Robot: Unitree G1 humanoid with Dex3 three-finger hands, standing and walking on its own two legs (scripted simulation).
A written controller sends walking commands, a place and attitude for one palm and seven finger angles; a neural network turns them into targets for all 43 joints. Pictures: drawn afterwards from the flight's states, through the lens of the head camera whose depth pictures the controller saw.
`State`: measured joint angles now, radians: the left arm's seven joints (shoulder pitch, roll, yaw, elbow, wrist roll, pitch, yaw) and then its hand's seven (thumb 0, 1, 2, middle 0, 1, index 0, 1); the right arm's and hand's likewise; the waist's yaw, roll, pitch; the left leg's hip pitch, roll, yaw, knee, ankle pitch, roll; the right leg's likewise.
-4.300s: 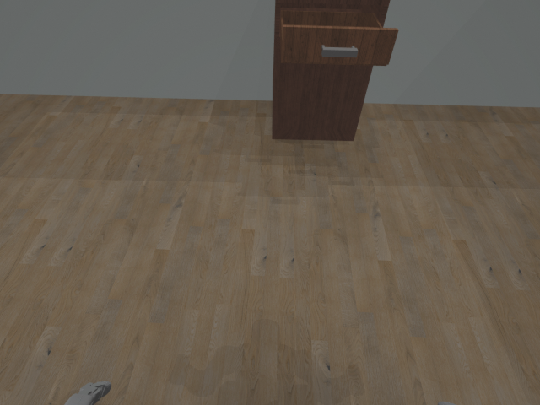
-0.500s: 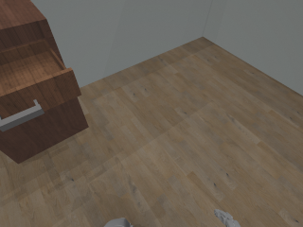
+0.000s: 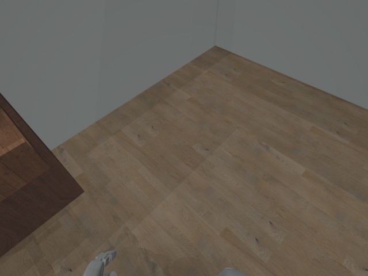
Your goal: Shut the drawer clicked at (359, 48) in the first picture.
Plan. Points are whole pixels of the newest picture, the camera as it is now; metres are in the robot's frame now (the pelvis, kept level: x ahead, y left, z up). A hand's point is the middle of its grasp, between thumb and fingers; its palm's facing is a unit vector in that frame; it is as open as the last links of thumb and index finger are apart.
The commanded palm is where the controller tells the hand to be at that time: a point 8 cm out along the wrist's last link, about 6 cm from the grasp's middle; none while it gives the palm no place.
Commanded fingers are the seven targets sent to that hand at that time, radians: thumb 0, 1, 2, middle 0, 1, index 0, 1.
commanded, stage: turn to face it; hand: left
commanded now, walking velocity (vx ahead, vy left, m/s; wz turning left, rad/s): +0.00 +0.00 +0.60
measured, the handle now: out of the picture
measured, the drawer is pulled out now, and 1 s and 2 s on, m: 0.28 0.28 0.28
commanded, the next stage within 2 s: take the last steps up to it in 1.16 s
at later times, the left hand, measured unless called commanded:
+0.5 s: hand out of the picture +0.01 +0.26 -0.16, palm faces +0.34 -0.91 -0.23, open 7.4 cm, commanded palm none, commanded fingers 0.00 0.90 0.90 -0.20 -0.30 -0.20 -0.30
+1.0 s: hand out of the picture -0.04 +0.16 -0.13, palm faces +0.58 -0.77 -0.28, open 7.4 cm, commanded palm none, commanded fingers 0.00 0.90 0.90 -0.20 -0.30 -0.20 -0.30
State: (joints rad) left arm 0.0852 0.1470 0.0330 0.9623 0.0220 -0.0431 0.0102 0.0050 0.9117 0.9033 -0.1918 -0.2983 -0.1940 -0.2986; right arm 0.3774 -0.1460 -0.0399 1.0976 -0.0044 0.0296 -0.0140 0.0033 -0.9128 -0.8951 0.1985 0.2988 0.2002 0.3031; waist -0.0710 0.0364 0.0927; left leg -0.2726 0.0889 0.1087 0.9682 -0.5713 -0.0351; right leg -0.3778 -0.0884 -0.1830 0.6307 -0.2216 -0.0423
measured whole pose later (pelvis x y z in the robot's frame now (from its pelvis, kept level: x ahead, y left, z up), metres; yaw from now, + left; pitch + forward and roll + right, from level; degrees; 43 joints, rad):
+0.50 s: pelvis +0.00 +0.03 +0.02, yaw +17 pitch +1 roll -2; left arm 0.18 0.25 0.10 0.95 0.02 0.06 0.01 0.01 0.91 0.90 -0.19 -0.30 -0.19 -0.30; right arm 0.25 -0.19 -0.06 0.93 -0.02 0.02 -0.01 0.00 -0.91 -0.89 0.20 0.30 0.20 0.30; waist -0.01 -0.03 0.05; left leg -0.30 0.02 0.05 0.53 -0.25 0.04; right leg -0.54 -0.09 -0.05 1.15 -0.35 0.10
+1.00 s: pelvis +0.00 -0.05 +0.02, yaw +35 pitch -2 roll +2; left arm 0.22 0.16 0.03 0.89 0.02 0.01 0.02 0.01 0.90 0.90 -0.20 -0.30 -0.20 -0.30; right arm 0.18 -0.28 -0.10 0.94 -0.02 0.09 0.03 0.01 -0.91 -0.90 0.20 0.30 0.20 0.30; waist -0.02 0.04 0.07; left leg -0.50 0.02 -0.02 1.16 -0.36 -0.07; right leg -0.20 -0.09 -0.17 0.51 -0.28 -0.03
